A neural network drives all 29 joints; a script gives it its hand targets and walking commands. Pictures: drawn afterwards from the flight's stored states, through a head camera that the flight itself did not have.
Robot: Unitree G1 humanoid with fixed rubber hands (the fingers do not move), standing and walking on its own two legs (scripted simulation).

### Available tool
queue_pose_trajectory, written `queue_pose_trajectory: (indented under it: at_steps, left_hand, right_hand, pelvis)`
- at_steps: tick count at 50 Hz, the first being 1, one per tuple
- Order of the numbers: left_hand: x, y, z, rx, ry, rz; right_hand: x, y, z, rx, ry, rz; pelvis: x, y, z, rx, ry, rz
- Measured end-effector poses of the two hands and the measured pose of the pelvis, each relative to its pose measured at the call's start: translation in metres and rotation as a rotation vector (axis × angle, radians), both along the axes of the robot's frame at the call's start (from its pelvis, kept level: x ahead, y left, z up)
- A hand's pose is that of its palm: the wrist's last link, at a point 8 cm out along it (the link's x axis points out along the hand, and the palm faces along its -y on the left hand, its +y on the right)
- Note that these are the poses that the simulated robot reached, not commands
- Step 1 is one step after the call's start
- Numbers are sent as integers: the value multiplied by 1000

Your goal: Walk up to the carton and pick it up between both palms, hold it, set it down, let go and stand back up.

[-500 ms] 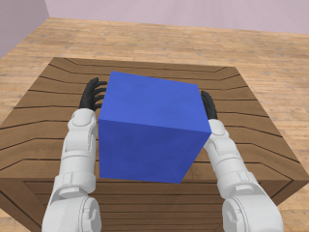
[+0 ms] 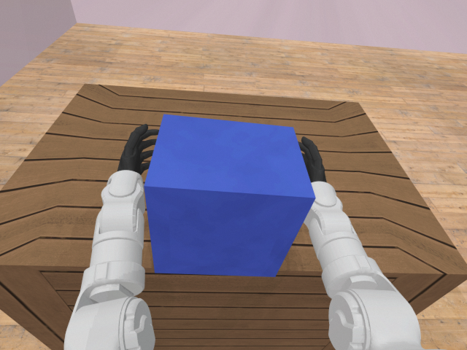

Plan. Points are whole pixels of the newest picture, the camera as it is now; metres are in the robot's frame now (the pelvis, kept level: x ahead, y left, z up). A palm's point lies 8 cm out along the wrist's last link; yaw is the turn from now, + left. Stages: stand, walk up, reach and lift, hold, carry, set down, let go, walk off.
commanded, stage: set down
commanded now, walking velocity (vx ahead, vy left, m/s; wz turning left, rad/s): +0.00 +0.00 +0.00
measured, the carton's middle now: (223, 201) +0.37 +0.05 +0.09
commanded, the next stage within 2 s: none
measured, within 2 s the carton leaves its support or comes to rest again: neither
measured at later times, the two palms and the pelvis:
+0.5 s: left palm (129, 179) +0.38 +0.22 +0.12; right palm (309, 188) +0.40 -0.11 +0.10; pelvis +0.00 +0.00 +0.00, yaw +1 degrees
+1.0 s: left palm (128, 175) +0.38 +0.22 +0.12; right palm (334, 180) +0.41 -0.15 +0.12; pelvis +0.00 -0.02 -0.01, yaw +0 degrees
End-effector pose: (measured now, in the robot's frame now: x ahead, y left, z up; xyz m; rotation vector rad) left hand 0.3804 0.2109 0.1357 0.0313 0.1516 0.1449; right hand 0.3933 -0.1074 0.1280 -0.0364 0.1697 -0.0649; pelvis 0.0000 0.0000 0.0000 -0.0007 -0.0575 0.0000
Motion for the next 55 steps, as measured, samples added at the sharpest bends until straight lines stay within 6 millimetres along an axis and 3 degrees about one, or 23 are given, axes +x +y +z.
queue_pose_trajectory:
  at_steps: [20, 30, 40, 48, 55]
  left_hand:
    - [-5, 6, -11, 36, 0, 10]
    - [-4, 6, -27, 8, 44, 35]
    - [-1, 7, -24, -20, 85, 21]
    - [-1, 9, -19, -41, 82, -4]
    - [1, 10, 2, -38, 63, -20]
  right_hand:
    - [3, 6, -6, 3, -43, 27]
    - [10, -19, -40, -1, 91, 2]
    - [24, -35, -9, 16, 35, 15]
    - [18, -46, -11, 35, 61, 17]
    - [14, -53, 2, 56, 35, 19]
  pelvis:
    - [2, 3, 0, 4, 4, 6]
    - [0, -2, -3, -15, 96, 27]
    - [-3, -12, -4, -19, 151, 15]
    - [-1, -19, -6, -11, 153, 10]
    - [-2, -20, -6, -8, 144, 5]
